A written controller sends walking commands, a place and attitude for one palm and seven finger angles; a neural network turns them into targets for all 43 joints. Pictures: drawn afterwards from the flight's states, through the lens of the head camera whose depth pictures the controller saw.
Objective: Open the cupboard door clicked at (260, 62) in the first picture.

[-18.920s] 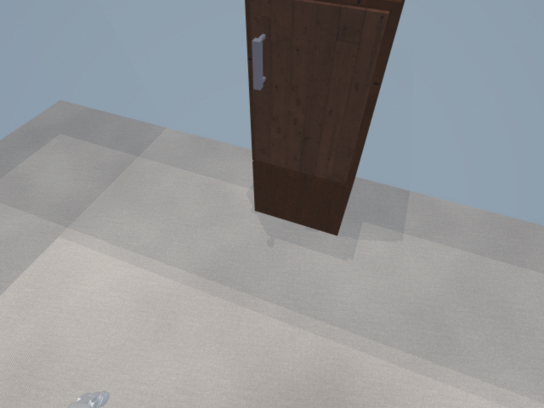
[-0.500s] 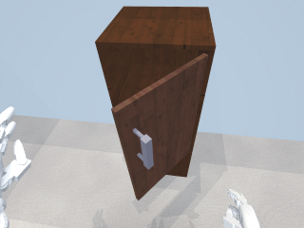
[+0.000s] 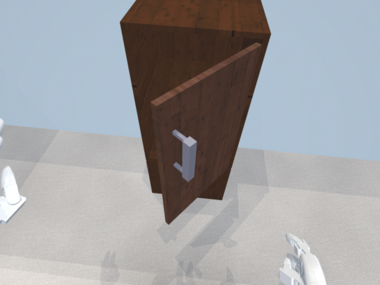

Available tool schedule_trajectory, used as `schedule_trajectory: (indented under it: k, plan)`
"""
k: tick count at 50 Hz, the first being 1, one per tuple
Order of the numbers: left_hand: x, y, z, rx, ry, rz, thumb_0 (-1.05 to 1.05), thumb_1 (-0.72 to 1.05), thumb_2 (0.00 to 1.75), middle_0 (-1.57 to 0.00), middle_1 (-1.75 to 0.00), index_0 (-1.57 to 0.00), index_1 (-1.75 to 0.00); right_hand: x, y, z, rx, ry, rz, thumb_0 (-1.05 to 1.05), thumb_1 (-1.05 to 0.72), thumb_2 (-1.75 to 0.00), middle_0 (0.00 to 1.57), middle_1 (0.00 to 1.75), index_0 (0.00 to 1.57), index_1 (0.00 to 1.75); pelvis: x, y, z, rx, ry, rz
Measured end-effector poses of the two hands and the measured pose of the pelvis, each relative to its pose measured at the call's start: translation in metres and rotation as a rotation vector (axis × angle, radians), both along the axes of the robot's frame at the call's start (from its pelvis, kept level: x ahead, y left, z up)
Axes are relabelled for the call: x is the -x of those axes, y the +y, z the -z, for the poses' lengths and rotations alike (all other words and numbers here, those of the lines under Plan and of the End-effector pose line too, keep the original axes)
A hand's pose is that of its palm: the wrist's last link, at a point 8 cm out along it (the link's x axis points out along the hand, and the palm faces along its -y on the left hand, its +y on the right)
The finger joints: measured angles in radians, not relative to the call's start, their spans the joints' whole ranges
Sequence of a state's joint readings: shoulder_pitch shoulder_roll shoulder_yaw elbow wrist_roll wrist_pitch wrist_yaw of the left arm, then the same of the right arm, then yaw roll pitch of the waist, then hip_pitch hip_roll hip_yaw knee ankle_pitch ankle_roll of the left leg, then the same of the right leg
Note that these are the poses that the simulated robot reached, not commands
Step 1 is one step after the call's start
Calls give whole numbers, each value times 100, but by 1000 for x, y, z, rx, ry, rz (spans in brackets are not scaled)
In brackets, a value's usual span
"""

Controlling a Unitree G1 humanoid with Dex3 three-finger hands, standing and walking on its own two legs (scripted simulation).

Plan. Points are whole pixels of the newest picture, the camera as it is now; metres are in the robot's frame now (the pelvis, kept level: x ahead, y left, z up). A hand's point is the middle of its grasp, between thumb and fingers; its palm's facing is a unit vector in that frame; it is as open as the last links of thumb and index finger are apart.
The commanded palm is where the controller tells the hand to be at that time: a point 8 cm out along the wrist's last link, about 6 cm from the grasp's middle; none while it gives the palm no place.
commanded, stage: step back with the hand held close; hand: left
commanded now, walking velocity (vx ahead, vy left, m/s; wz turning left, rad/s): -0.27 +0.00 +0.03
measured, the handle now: (182, 156) +0.41 +0.05 +0.02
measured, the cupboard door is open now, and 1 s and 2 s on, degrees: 52 52 52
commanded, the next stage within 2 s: stop stepping back and stand still in 0.90 s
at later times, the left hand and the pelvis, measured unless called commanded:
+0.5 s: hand out of the picture +0.13 +0.26 +0.17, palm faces +0.47 -0.73 -0.51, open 7.4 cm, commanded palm +0.05 +0.31 +0.19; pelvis -0.07 +0.00 -0.02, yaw +4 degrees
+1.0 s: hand out of the picture +0.02 +0.27 +0.19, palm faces +0.49 -0.79 -0.37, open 7.4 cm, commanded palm -0.04 +0.30 +0.19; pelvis -0.17 +0.00 +0.01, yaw +1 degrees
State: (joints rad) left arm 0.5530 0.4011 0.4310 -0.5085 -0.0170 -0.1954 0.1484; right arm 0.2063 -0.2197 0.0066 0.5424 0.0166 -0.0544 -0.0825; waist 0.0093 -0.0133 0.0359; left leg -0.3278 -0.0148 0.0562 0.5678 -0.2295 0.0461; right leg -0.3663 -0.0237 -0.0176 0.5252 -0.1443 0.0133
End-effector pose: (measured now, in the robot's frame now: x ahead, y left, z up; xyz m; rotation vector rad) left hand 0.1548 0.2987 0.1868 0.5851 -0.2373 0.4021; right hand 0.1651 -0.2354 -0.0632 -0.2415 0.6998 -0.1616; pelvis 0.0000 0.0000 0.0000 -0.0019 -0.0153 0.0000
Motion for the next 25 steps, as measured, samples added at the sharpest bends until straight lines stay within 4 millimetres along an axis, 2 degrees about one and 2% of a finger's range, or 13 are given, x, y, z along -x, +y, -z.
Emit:
schedule_trajectory:
  k: [6,13,25]
  plan:
    - [20,0,1,0,-63,-17,1,89,89,-21,-30,-21,-30,21,5,9,-4,1,-27,1,-90,-89,20,30,20,30,17,-1,7,8,-9,-12]
    - [37,-4,-4,-18,-107,-4,1,89,89,-21,-30,-21,-30,43,1,15,7,24,-31,1,-90,-89,20,30,20,30,34,-3,10,6,-5,-29]
    - [63,-3,0,-86,-97,20,1,89,89,-21,-30,-21,-30,70,-8,23,33,30,-25,1,-90,-89,20,30,20,30,66,-5,20,2,-2,-75]
